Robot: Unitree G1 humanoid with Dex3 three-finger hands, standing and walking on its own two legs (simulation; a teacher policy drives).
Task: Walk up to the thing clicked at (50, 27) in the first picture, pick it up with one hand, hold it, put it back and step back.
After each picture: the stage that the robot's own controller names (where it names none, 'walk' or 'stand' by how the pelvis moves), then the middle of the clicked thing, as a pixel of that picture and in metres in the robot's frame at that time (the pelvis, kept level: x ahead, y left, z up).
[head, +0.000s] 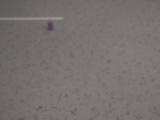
stand; (50, 25) +1.75 +0.47 -0.72
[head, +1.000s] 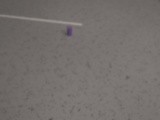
walk; (69, 31) +1.65 +0.22 -0.70
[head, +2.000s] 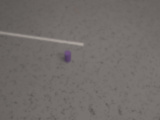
walk; (67, 56) +1.08 +0.15 -0.71
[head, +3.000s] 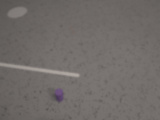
walk; (59, 95) +0.66 +0.19 -0.71
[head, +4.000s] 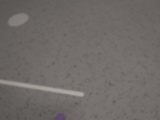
stand; out of the picture +0.43 +0.20 -0.70
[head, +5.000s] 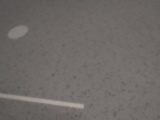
stand; out of the picture +0.37 +0.22 -0.73
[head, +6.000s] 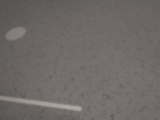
stand; out of the picture +0.37 +0.22 -0.73
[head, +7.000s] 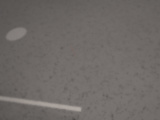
stand; out of the picture +0.37 +0.23 -0.73
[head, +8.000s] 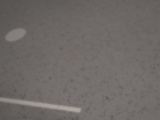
stand; out of the picture +0.36 +0.23 -0.73
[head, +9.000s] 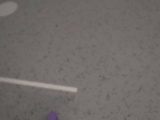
go down; (53, 118) +0.38 +0.23 -0.70
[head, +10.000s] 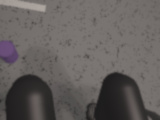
go down; (8, 52) +0.43 +0.29 -0.29
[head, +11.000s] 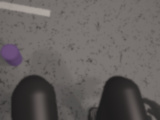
close in; (12, 55) +0.43 +0.29 -0.29
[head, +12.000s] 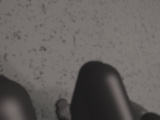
close in; out of the picture +0.40 +0.33 -0.22
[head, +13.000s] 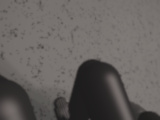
close; out of the picture +0.39 +0.33 -0.22
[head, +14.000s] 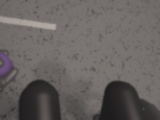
lift; (2, 69) +0.34 +0.29 -0.07
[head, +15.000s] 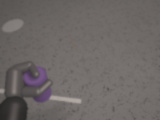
hold; (38, 85) +0.33 +0.17 +0.05
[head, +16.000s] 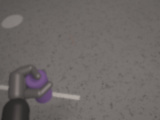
hold; (40, 87) +0.34 +0.17 +0.01
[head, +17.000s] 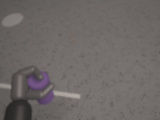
hold; (42, 88) +0.33 +0.17 +0.00
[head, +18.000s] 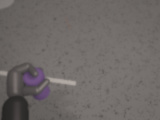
crouch; (37, 84) +0.35 +0.18 -0.04
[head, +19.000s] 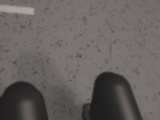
lower; out of the picture +0.46 +0.30 -0.12
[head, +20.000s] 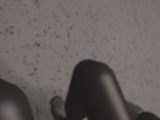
lower; out of the picture +0.40 +0.35 -0.22
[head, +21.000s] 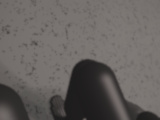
lower; out of the picture +0.40 +0.35 -0.22
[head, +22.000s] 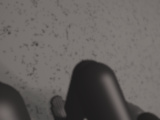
lower; out of the picture +0.40 +0.35 -0.22
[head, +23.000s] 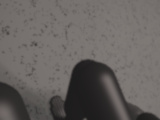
lower; out of the picture +0.40 +0.35 -0.22
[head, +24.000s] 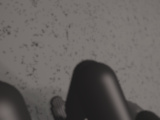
open; out of the picture +0.39 +0.35 -0.22
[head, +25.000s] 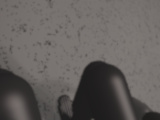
rise; out of the picture +0.39 +0.34 -0.22
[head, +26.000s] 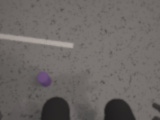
walk; (44, 79) +0.44 +0.25 -0.48
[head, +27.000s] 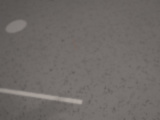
stand; out of the picture +0.39 +0.21 -0.66
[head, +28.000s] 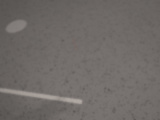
stand; out of the picture +0.39 +0.22 -0.67
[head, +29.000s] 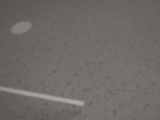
stand; out of the picture +0.40 +0.20 -0.70
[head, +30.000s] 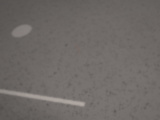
stand; out of the picture +0.40 +0.21 -0.72
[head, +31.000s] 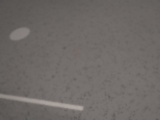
stand; out of the picture +0.37 +0.23 -0.73
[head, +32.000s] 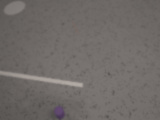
walk; (59, 112) +0.42 +0.20 -0.70
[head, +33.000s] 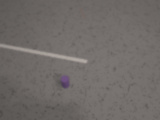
walk; (65, 82) +0.66 +0.17 -0.69
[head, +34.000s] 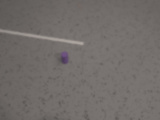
stand; (64, 58) +0.99 +0.18 -0.70
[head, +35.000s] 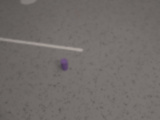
stand; (64, 64) +0.98 +0.22 -0.71
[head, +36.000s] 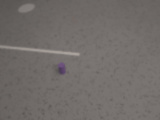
stand; (62, 68) +1.01 +0.25 -0.72
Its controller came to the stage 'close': yes
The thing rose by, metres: 0.71
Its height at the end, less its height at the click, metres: +0.00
